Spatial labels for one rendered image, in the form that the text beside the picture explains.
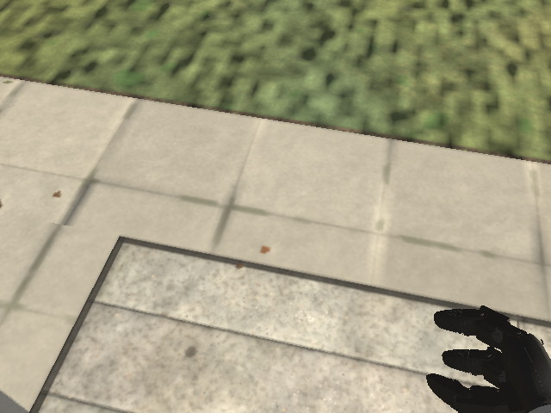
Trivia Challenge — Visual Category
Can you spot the robot right hand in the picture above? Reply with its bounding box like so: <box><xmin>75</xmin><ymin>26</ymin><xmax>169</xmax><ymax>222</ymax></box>
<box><xmin>426</xmin><ymin>305</ymin><xmax>551</xmax><ymax>413</ymax></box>

